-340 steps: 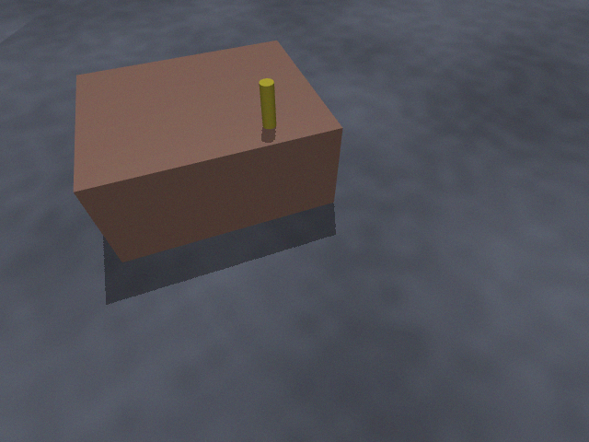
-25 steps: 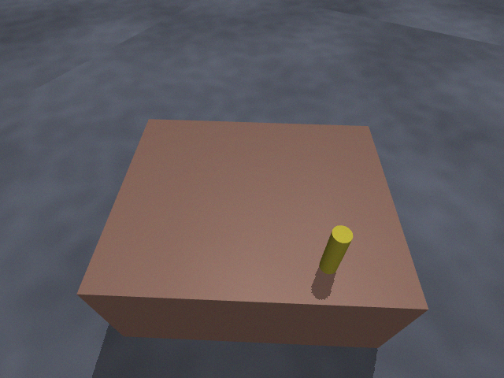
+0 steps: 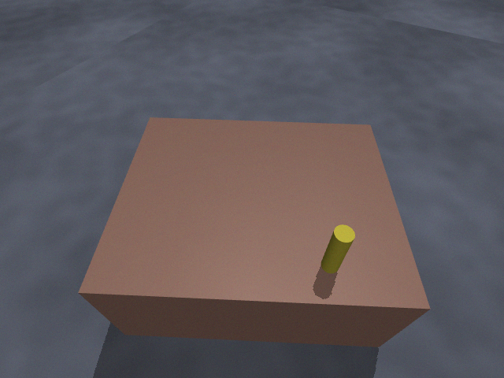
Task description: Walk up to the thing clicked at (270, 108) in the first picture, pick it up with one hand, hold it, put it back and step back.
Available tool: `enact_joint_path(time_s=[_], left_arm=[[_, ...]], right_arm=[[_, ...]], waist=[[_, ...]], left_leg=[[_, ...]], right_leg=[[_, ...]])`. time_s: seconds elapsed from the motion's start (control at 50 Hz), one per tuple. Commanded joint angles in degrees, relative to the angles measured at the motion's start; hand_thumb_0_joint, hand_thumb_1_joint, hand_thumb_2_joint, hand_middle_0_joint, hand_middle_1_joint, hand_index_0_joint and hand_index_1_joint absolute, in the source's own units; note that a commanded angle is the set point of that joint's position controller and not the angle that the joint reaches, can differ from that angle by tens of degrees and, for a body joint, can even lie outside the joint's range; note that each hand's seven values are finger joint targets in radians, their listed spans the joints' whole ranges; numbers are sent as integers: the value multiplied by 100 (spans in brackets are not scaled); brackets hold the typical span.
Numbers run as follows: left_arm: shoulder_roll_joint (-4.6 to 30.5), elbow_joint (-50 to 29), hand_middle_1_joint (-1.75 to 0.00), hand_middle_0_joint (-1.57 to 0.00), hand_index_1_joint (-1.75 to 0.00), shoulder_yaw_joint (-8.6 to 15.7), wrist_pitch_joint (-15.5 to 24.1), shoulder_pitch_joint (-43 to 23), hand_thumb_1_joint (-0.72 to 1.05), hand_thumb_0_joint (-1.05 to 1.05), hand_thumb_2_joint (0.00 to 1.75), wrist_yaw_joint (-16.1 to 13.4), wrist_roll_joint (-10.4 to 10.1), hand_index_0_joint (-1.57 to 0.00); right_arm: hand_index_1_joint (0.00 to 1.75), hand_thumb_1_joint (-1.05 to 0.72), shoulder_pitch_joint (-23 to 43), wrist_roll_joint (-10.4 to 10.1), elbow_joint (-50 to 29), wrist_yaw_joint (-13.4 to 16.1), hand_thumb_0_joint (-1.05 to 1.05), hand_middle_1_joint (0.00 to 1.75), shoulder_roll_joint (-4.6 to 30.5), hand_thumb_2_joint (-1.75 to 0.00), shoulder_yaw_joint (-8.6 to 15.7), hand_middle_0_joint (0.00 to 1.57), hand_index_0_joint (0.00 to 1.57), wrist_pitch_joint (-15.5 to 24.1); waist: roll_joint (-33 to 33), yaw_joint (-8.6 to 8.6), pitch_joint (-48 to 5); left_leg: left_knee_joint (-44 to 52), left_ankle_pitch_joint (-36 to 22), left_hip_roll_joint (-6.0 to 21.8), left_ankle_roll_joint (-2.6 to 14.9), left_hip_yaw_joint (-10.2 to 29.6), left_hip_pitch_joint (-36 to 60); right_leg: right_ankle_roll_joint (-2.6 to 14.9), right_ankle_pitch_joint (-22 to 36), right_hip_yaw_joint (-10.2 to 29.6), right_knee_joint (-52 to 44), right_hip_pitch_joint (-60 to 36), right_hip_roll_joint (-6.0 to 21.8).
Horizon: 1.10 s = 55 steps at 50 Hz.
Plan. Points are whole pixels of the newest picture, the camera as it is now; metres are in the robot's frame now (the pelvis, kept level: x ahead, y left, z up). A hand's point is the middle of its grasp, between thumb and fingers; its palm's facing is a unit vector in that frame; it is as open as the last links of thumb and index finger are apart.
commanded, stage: go down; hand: right
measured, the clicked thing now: (336, 250) +0.46 -0.23 -0.27
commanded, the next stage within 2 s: none
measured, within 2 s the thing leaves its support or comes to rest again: neither
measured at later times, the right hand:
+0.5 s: hand out of the picture +0.13 -0.27 -0.15, palm faces +0.04 +0.94 -0.33, open 16.0 cm
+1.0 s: hand (415, 377) +0.14 -0.27 -0.14, palm faces +0.07 +0.94 -0.33, open 17.6 cm
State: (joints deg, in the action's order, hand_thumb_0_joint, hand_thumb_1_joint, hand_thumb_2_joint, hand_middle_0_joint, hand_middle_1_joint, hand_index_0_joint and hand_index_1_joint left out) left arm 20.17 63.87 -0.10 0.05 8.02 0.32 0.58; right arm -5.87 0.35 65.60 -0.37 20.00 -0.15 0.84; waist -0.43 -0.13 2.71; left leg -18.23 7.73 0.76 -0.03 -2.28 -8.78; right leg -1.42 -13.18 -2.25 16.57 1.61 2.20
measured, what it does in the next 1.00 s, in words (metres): lowers itself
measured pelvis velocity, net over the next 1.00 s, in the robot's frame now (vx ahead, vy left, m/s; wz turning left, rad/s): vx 0.01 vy -0.02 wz -0.04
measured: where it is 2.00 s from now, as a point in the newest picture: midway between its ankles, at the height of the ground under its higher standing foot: outside the picture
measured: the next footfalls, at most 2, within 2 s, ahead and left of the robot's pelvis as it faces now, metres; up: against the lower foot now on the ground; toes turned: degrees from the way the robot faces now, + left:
none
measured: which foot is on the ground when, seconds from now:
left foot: down 0.00-1.00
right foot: down 0.00-1.00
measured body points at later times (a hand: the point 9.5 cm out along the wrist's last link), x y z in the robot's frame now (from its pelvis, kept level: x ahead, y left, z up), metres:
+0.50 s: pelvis -0.01 -0.01 -0.03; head +0.05 -0.01 +0.42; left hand +0.14 +0.27 -0.13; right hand +0.12 -0.31 -0.13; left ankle +0.02 +0.12 -0.75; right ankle -0.05 -0.13 -0.75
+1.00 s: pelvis +0.01 -0.02 -0.05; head +0.05 -0.02 +0.40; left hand +0.17 +0.25 -0.12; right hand +0.14 -0.32 -0.12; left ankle +0.02 +0.12 -0.75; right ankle -0.05 -0.13 -0.75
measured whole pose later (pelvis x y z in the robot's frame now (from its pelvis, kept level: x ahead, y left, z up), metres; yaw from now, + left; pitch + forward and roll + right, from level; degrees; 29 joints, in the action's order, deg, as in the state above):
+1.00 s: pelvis +0.01 -0.02 -0.05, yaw -2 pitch +11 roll +2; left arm 15.6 26.6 5.8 6.0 18.2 -3.9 -1.3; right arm -17.3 -0.2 15.0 -3.3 19.9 6.6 -25.1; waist -1.8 0.1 -6.3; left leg -47.2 21.7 3.0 -1.5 -4.1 -36.2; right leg 0.1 -29.3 0.8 50.4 31.9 1.3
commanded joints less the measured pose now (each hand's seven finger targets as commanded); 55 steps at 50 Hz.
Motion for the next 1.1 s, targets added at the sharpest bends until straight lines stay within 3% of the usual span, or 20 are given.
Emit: enact_joint_path(time_s=[0.0,0.02,0.04,0.06,0.08,0.1,0.14,0.18,0.24,0.3,0.38,0.44,0.52,0.62,0.66,0.7,0.82,0.98,1.02,1.08], left_arm=[[317,-2320,-14,-4,-14,204,816,-2178,74,0,74,-127,-465,-4],[703,-2480,-6,-2,-6,286,936,-2094,66,0,66,-207,-488,-2],[748,-1900,-4,-2,-4,294,868,-1533,58,0,58,-259,-529,-2],[908,-1708,-4,-2,-4,492,843,-1196,50,0,50,-291,-529,-2],[1423,-1896,-4,-2,-4,851,805,-1341,42,0,42,-353,-496,-3],[1464,-1790,-4,-2,-4,1029,786,-1269,34,0,34,-409,-450,-3],[780,-1343,-5,-3,-3,899,717,-522,18,0,18,-338,-248,-4],[888,-2016,-5,-4,-4,1089,763,93,3,0,14,-303,-210,-5],[740,-1866,-5,-5,-3,1062,642,612,-12,0,9,-212,-225,-6],[765,-2579,-5,-6,-5,1047,608,-130,-28,0,7,-164,-239,-6],[722,-2755,-6,-7,-6,1045,816,-430,-50,0,4,-224,-171,-7],[795,-3349,-6,-7,-6,1092,1008,-326,-52,0,3,-321,-135,-7],[684,-3433,-5,-6,-5,1037,1030,5,-53,0,4,-404,-100,-6],[506,-3450,-5,-6,-5,965,934,603,-52,0,3,-462,-118,-6],[764,-3742,-5,-6,-5,1149,944,480,-52,0,4,-485,-121,-6],[568,-3783,-5,-6,-5,994,923,623,-52,0,3,-456,-146,-6],[556,-4256,-5,-6,-5,1042,913,804,-53,0,4,-452,-175,-6],[567,-4801,-5,-6,-5,1059,921,940,-53,0,4,-534,-183,-6],[497,-4840,-5,-6,-5,1028,895,1187,-54,0,5,-543,-187,-5],[467,-5004,-5,-6,-5,981,874,1166,-54,0,5,-559,-192,-6]], right_arm=[[14,-74,2277,-418,-2362,157,0,14,174,-74,76,4,4,537],[7,-66,1777,-366,-2565,193,0,7,664,-66,207,2,2,543],[7,-58,1248,-347,-1988,222,0,7,1029,-58,298,2,3,368],[6,-50,963,-353,-1511,233,0,6,1044,-50,386,3,3,141],[6,-42,644,-279,-975,276,0,6,1319,-42,716,3,4,-98],[6,-34,967,-179,-1191,292,0,6,1386,-34,755,4,4,-203],[5,-21,1247,8,-1208,150,0,5,1178,-20,826,5,5,-433],[5,-8,-18,48,-1604,19,0,5,1160,-16,1007,6,5,-768],[5,8,-99,57,-2395,-214,0,5,1174,-12,956,6,5,-1283],[5,24,430,100,-3085,-272,0,5,995,-10,771,4,4,-1646],[6,46,486,112,-3548,-204,0,6,885,-8,761,2,4,-1623],[7,53,404,110,-4305,-104,0,6,1009,-7,895,2,3,-1537],[6,52,-57,80,-4441,-27,0,6,926,-5,913,3,4,-1655],[6,54,-578,43,-4877,-50,0,6,1019,-4,1007,3,4,-1963],[6,57,-663,43,-4821,-93,0,6,951,-4,947,2,3,-2119],[6,56,-608,22,-5126,-129,0,6,986,-4,987,2,3,-2217],[6,58,-828,8,-5605,-186,0,6,1035,-5,1077,2,3,-2386],[6,56,-1157,7,-6062,-234,0,6,1081,-5,1213,2,3,-2506],[6,56,-1230,-10,-6174,-278,0,6,1047,-5,1225,3,4,-2525],[6,55,-1238,-16,-6303,-294,0,6,1119,-5,1312,3,4,-2577]], waist=[[-199,84,-371],[-107,-79,-553],[-156,-90,-288],[145,-75,-469],[344,-38,-789],[232,55,-1298],[99,-54,-1343],[237,-6,-2084],[-123,99,-1540],[30,141,-1385],[-56,40,-1185],[-87,55,-1917],[-129,46,-1994],[-259,2,-1771],[-114,80,-1637],[-244,51,-1514],[-256,43,-1728],[-261,13,-1868],[-222,92,-1979],[-284,27,-1782]], left_leg=[[-296,-350,75,-14,69,-176],[-293,-117,33,-29,30,65],[-284,213,70,-21,28,-192],[-485,188,58,-46,-8,-325],[-678,13,45,-54,-36,-349],[-847,-182,73,-56,-28,-283],[-1129,-304,75,4,-14,-457],[-1226,-773,52,-6,-51,41],[-1067,-887,-11,36,-145,-363],[-1095,-344,-32,32,-171,-739],[-1355,424,-19,76,-166,-1159],[-1637,-59,-2,52,-141,-968],[-1930,-363,-19,56,-180,-1083],[-2040,-222,-30,60,-216,-1308],[-2084,-100,-39,51,-241,-1415],[-2114,85,-29,57,-231,-1531],[-2362,-157,-7,55,-232,-1607],[-2589,-191,23,51,-192,-1721],[-2674,-348,14,59,-212,-1729],[-2656,-82,18,55,-212,-1861]], right_leg=[[231,597,-8,381,1291,-208],[211,520,13,393,1171,-166],[222,246,26,461,1337,-213],[245,260,31,665,1560,-226],[248,389,49,862,1707,-211],[222,537,50,1037,1595,-228],[206,636,53,1297,2000,-247],[204,911,2,1371,1817,-291],[181,1070,22,1241,1651,-301],[218,599,111,1336,1990,-255],[208,-61,244,1509,2355,-199],[171,528,273,1790,2130,-185],[111,1187,334,2062,2208,-150],[82,1100,307,2186,2391,-173],[93,898,324,2199,2583,-165],[94,657,310,2230,2672,-176],[57,1120,350,2516,2715,-169],[51,1124,356,2760,2872,-191],[40,1358,386,2816,2848,-185],[44,1084,386,2803,3064,-198]])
